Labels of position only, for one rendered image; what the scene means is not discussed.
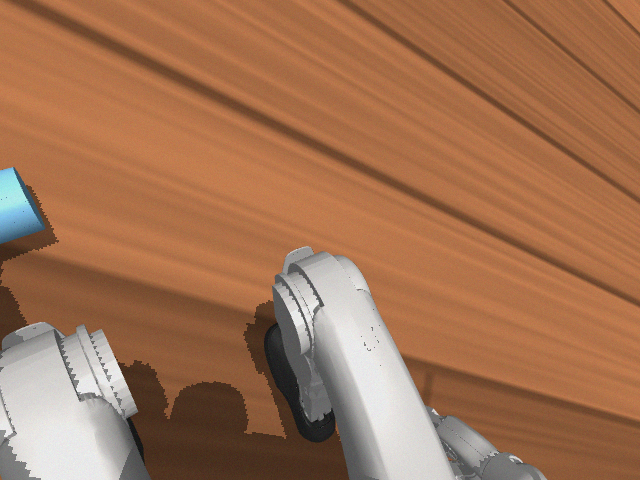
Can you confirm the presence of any right robot foot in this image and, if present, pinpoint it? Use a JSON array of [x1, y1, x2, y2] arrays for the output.
[[264, 323, 336, 443]]

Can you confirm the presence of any right robot hand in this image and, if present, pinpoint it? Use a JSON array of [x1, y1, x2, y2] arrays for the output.
[[425, 405, 501, 480]]

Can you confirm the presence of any left robot foot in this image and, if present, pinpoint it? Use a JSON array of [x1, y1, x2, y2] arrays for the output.
[[127, 417, 145, 465]]

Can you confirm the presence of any right robot arm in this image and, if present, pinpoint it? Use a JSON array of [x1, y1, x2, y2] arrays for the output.
[[481, 452, 547, 480]]

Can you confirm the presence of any bottle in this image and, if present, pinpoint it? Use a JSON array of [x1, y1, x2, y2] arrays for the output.
[[0, 167, 45, 244]]

